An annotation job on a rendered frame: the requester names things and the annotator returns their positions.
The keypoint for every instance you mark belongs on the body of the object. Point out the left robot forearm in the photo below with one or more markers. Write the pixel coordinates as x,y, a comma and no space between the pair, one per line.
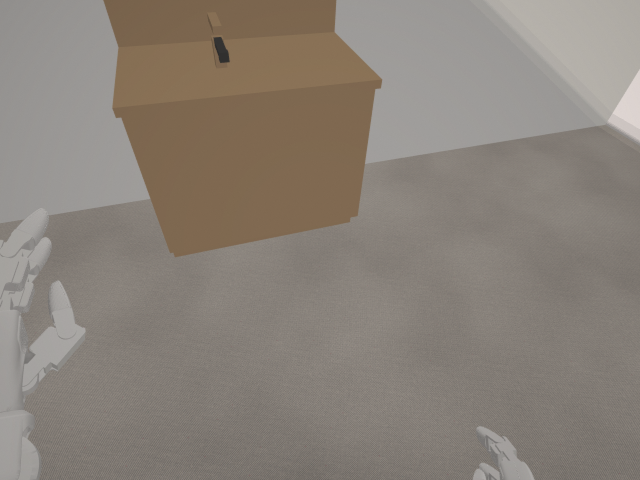
19,458

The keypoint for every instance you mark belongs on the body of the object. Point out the counter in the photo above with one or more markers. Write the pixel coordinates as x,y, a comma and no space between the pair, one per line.
272,143

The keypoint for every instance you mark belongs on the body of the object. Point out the left robot hand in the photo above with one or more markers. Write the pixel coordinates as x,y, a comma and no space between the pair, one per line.
22,257

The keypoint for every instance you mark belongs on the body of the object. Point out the tap lever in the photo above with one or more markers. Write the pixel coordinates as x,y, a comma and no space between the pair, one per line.
221,50

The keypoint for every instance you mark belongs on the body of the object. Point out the right robot hand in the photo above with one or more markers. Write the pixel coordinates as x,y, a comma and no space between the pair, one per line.
504,455

